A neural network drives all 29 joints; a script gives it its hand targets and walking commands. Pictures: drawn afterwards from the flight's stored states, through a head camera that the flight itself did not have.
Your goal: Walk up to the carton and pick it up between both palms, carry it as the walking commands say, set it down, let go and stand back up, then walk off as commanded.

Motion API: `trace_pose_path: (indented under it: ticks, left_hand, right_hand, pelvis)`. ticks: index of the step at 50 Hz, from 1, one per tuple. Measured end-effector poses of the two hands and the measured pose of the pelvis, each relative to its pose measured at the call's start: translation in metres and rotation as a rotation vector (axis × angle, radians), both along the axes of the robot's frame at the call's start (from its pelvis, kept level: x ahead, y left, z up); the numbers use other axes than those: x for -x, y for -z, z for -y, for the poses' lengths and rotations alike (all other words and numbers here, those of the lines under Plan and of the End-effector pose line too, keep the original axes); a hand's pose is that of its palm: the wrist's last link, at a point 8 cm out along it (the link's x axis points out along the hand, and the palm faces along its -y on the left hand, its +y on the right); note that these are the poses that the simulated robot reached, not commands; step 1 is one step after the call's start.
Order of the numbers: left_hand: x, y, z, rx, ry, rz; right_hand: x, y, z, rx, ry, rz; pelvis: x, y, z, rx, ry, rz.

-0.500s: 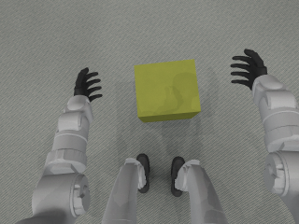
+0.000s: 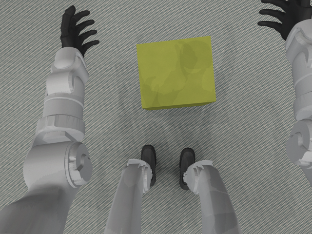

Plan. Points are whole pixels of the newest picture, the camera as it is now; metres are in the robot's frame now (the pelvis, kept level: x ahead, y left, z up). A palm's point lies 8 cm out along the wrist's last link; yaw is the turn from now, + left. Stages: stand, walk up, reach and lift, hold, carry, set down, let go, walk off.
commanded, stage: reach and lift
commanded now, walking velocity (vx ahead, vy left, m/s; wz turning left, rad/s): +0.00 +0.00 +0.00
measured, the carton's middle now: (174, 79) +0.53 -0.02 -0.52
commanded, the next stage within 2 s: none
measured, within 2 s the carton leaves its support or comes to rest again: neither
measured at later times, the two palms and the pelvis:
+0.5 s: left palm (97, 69) +0.51 +0.21 -0.24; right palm (260, 53) +0.54 -0.25 -0.23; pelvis -0.02 +0.01 -0.13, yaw +0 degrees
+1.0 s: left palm (115, 80) +0.51 +0.20 -0.39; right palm (235, 68) +0.54 -0.23 -0.39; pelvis -0.03 +0.00 -0.25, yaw +1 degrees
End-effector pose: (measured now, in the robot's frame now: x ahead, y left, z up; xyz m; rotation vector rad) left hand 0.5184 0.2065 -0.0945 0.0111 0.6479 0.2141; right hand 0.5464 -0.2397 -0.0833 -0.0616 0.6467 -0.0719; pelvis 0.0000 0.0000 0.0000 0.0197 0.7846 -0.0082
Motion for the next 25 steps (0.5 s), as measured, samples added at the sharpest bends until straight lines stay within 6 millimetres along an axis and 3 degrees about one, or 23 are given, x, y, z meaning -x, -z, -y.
trace_pose_path:
  ticks: [8, 25]
  left_hand:
    - [0.006, 0.033, 0.0, 0.002, -0.004, -0.028]
    - [0.01, 0.146, -0.003, -0.007, -0.032, -0.029]
  right_hand:
    - [0.008, 0.034, 0.003, -0.005, 0.008, -0.025]
    - [0.009, 0.148, 0.006, 0.001, 0.031, -0.022]
  pelvis:
    - [0.005, 0.023, -0.007, -0.006, 0.009, -0.027]
    - [0.025, 0.129, -0.008, -0.016, 0.01, -0.033]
